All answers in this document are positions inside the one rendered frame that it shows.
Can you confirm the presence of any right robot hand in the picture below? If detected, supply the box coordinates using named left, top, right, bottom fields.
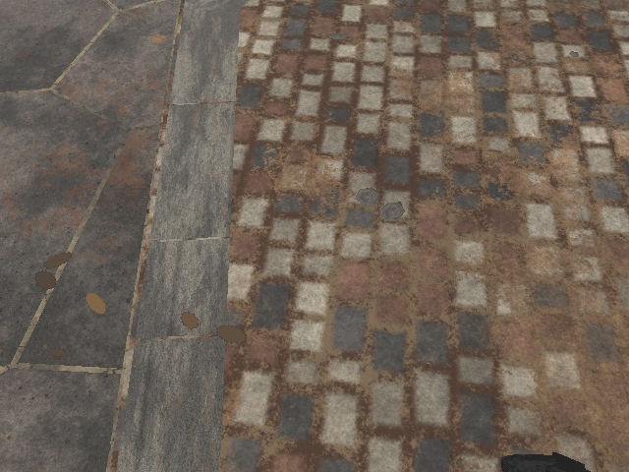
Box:
left=501, top=452, right=591, bottom=472

